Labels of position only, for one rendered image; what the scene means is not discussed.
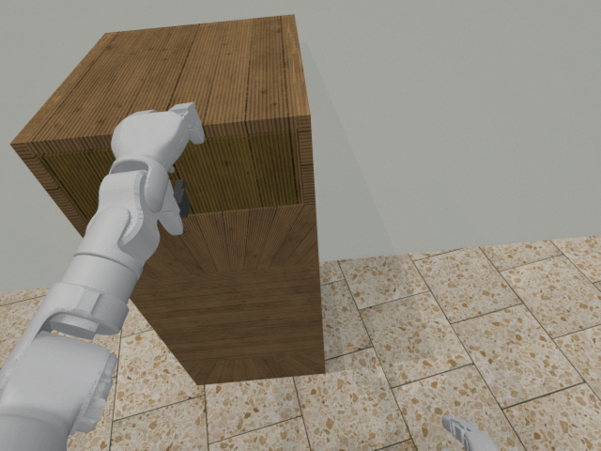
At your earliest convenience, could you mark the handle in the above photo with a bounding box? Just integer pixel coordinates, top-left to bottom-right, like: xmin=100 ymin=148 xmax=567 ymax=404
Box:
xmin=173 ymin=179 xmax=191 ymax=218

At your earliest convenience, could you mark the cabinet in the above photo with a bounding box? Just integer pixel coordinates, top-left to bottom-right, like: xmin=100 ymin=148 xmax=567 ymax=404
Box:
xmin=10 ymin=14 xmax=326 ymax=385

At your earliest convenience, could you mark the drawer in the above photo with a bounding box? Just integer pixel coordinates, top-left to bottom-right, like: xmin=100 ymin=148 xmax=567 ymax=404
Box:
xmin=38 ymin=129 xmax=301 ymax=224

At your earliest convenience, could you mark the left robot hand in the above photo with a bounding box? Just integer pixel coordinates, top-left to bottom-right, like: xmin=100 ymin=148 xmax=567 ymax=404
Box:
xmin=111 ymin=102 xmax=205 ymax=235

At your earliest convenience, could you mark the robot left forearm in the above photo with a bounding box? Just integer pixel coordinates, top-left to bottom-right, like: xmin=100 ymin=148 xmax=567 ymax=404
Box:
xmin=0 ymin=154 xmax=169 ymax=398

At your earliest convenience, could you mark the robot left upper arm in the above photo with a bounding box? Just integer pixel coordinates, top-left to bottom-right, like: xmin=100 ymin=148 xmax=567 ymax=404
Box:
xmin=0 ymin=331 xmax=117 ymax=451

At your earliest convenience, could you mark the right robot hand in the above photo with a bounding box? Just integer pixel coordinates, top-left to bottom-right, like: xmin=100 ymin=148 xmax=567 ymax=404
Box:
xmin=441 ymin=415 xmax=498 ymax=451

